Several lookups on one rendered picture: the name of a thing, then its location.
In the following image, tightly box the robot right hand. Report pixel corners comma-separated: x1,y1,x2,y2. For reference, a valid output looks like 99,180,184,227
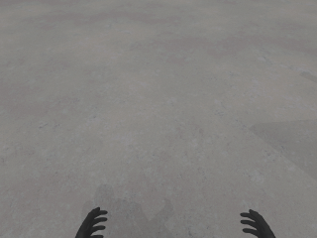
240,209,275,238

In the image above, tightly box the robot left hand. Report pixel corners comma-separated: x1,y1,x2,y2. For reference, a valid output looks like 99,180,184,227
75,207,108,238

